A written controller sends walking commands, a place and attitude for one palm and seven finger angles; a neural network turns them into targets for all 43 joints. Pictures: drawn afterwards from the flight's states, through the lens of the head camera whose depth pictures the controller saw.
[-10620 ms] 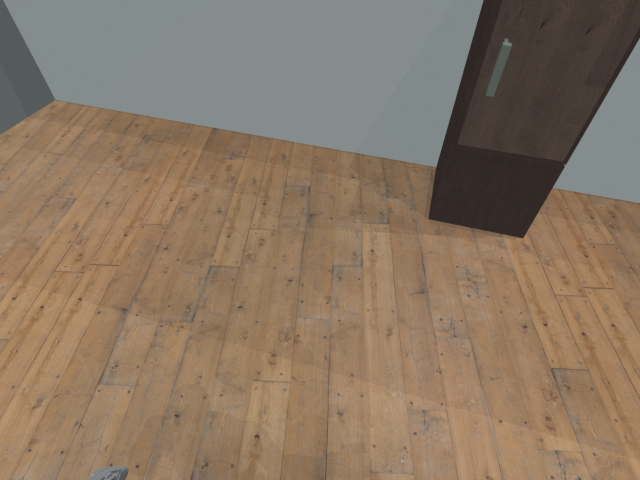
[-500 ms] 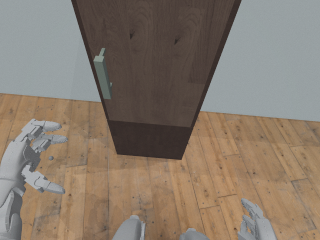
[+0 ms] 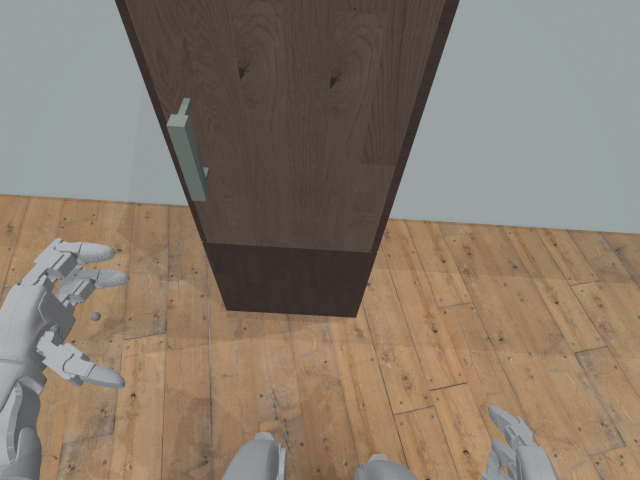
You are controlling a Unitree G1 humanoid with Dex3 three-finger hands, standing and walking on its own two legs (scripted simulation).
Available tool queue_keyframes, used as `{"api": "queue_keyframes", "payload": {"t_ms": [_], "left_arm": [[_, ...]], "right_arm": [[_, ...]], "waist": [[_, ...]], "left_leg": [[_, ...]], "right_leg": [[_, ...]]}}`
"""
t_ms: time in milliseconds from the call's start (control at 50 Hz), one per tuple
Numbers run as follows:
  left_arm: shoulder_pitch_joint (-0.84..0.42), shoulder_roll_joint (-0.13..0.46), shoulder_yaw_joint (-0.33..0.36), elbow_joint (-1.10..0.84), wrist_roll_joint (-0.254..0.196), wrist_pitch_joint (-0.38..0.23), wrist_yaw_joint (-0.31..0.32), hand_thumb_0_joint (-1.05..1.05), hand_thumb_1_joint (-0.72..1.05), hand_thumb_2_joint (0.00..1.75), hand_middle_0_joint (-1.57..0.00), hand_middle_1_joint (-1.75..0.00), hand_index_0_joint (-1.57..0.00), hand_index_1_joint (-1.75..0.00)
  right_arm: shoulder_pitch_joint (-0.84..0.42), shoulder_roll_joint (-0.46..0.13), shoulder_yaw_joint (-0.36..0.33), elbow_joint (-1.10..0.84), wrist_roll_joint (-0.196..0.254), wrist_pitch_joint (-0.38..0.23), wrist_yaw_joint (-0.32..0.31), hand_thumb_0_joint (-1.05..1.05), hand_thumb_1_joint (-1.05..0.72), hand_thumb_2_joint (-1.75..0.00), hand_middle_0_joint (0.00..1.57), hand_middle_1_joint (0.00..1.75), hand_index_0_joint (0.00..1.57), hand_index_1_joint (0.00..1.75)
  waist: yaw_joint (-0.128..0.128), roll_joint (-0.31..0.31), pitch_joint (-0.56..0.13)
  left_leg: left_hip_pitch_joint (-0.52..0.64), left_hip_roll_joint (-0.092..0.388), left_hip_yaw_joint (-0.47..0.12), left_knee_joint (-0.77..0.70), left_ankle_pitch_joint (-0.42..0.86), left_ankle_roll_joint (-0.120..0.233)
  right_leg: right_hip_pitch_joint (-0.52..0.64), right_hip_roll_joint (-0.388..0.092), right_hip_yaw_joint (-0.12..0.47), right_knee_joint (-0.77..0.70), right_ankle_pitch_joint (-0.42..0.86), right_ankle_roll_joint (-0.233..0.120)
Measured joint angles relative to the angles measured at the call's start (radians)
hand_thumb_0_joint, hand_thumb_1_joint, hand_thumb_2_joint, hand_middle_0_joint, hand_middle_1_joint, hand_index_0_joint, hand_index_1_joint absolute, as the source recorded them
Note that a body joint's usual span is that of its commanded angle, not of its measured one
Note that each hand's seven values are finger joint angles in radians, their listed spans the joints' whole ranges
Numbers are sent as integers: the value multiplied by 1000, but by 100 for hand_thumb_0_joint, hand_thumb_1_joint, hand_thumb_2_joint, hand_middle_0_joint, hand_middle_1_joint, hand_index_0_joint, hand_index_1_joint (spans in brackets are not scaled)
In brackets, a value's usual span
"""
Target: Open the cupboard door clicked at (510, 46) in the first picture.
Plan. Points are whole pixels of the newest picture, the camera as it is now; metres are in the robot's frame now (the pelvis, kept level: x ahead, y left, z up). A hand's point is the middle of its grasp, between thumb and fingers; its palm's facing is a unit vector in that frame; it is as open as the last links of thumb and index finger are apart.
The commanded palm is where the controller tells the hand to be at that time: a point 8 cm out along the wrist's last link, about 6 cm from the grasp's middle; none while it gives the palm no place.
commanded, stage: raise the hand with hooked fingers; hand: left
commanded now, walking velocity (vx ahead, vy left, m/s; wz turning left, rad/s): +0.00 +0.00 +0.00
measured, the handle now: (193, 152) +0.57 +0.23 +0.03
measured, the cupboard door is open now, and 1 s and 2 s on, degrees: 0 0 0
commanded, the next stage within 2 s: move the hooked fingers beside the handle in 0.02 s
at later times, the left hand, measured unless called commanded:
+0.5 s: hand (106, 277) +0.33 +0.27 +0.05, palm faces +0.01 -1.00 -0.04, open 14.0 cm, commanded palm +0.31 +0.33 +0.05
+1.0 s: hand (120, 231) +0.40 +0.28 +0.04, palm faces +0.01 -1.00 -0.02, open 14.0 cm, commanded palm +0.39 +0.33 +0.04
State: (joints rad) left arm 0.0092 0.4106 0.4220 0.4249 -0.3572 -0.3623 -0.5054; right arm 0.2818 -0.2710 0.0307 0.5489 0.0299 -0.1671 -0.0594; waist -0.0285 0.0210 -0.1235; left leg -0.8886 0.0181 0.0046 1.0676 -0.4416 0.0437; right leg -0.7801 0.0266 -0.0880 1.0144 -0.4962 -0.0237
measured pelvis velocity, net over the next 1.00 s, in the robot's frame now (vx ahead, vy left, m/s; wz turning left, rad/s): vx -0.01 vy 0.00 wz -0.03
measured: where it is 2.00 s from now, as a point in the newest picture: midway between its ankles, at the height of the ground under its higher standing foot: outside the picture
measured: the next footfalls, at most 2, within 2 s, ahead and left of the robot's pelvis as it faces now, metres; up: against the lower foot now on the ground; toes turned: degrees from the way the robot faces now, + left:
none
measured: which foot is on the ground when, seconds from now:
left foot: down 0.00-1.00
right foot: down 0.00-1.00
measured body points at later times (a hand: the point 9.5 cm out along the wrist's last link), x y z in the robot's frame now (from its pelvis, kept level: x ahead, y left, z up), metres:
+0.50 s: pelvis +0.00 -0.01 -0.01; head +0.08 +0.01 +0.43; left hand +0.33 +0.33 +0.05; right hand +0.13 -0.27 -0.09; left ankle +0.04 +0.09 -0.67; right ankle +0.00 -0.11 -0.67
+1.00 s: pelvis -0.01 +0.00 -0.02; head +0.10 +0.03 +0.42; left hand +0.40 +0.34 +0.05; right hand +0.07 -0.27 -0.11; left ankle +0.04 +0.09 -0.67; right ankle +0.00 -0.11 -0.67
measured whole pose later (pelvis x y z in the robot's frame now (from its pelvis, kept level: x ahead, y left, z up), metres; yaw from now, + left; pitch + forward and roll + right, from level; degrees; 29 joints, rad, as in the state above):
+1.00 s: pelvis -0.01 +0.00 -0.02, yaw -2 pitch +20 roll -4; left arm -0.53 0.59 0.52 0.97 -0.24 -0.39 -0.55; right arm 0.33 -0.29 0.04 0.60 0.02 -0.07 -0.05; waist -0.09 0.01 -0.13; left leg -1.03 0.04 0.01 1.14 -0.45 0.04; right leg -0.93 0.04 -0.08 1.08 -0.50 -0.03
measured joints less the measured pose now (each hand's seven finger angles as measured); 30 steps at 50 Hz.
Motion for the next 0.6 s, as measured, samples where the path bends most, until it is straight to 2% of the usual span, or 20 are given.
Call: {"api": "queue_keyframes", "payload": {"t_ms": [180, 300, 420, 600], "left_arm": [[-19, 1, -1, 25, 2, 1, -8, -1, -50, 30, -30, -120, -30, -120], [-117, 20, 10, 115, 16, -2, -17, -1, -50, 30, -30, -120, -30, -120], [-212, 57, 34, 202, 32, 6, -41, -1, -50, 30, -30, -120, -30, -120], [-279, 104, 75, 296, 36, 3, -56, -1, -50, 30, -30, -120, -30, -120]], "right_arm": [[-13, 0, 7, -4, 2, 1, -4, 1, -90, -90, 21, 30, 21, 30], [-22, -8, 10, 14, 3, 2, -15, 1, -90, -90, 21, 30, 21, 30], [-21, -10, 10, 26, 3, 13, -18, 1, -90, -90, 21, 30, 21, 30], [22, -18, 0, 27, 5, 38, -6, 1, -90, -90, 21, 30, 21, 30]], "waist": [[8, 4, -5], [11, 0, -2], [-3, -5, 0], [-24, -5, -6]], "left_leg": [[-1, 1, -6, 5, -1, -7], [-24, 2, -15, 26, -4, -13], [-44, 10, -15, 39, -8, -17], [-64, 18, -3, 42, -11, -15]], "right_leg": [[-2, 1, -5, 10, -5, -7], [-23, 3, -15, 32, -13, -14], [-45, 11, -13, 45, -15, -19], [-70, 17, -1, 48, -12, -17]]}}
